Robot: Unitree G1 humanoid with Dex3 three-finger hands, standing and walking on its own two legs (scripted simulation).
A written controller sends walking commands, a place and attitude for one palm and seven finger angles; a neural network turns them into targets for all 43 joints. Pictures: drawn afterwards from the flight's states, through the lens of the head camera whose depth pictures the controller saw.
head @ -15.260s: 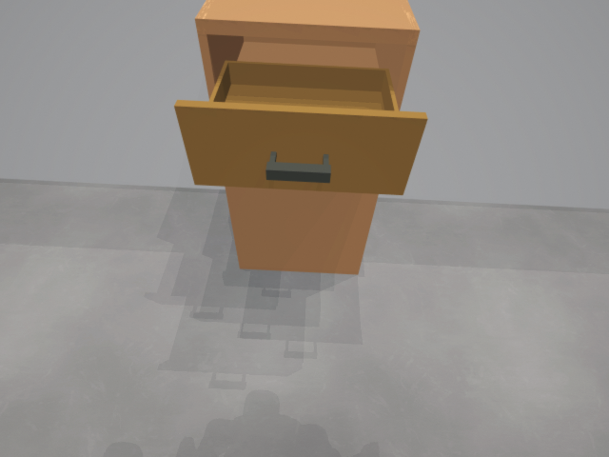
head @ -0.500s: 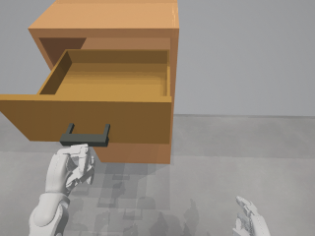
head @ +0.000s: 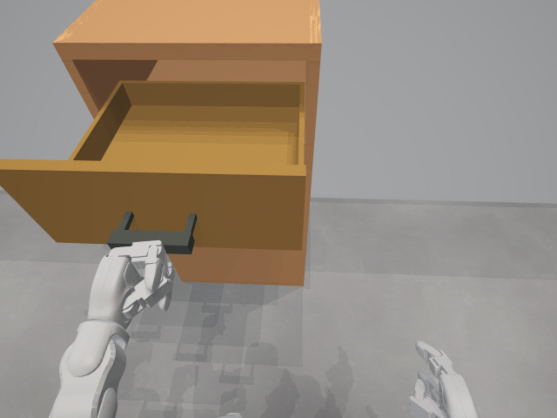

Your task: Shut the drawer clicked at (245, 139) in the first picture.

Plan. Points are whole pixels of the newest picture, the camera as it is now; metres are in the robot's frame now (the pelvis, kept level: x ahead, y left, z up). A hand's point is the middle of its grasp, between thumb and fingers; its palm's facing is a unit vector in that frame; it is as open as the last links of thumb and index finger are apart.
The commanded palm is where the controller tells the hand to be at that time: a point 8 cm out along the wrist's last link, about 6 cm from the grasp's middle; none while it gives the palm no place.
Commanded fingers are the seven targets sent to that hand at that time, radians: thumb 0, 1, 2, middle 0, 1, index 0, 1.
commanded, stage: push the drawer shut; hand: left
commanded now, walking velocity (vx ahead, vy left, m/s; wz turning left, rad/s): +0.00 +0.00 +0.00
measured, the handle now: (155, 230) +0.36 +0.19 +0.07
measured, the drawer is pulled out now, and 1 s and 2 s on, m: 0.28 0.17 0.06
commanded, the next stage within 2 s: none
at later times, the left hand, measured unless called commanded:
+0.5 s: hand (170, 256) +0.32 +0.17 +0.07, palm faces -0.04 -1.00 -0.04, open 3.0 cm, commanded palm +0.32 +0.22 +0.08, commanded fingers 0.00 0.90 0.90 -1.40 -1.60 -1.40 -1.60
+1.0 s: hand (183, 215) +0.39 +0.16 +0.07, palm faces -0.03 -1.00 -0.04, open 3.0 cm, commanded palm +0.38 +0.22 +0.08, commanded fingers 0.00 0.90 0.90 -1.40 -1.60 -1.40 -1.60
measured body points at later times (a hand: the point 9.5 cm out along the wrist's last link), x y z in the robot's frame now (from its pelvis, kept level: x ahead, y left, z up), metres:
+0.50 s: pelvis -0.02 +0.01 +0.00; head +0.03 +0.00 +0.45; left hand +0.32 +0.22 +0.07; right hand +0.12 -0.24 -0.10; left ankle +0.02 +0.12 -0.70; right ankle -0.02 -0.10 -0.70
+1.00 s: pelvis -0.02 +0.01 +0.00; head +0.04 +0.01 +0.44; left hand +0.39 +0.22 +0.07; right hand +0.06 -0.25 -0.12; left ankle +0.02 +0.12 -0.70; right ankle -0.02 -0.10 -0.70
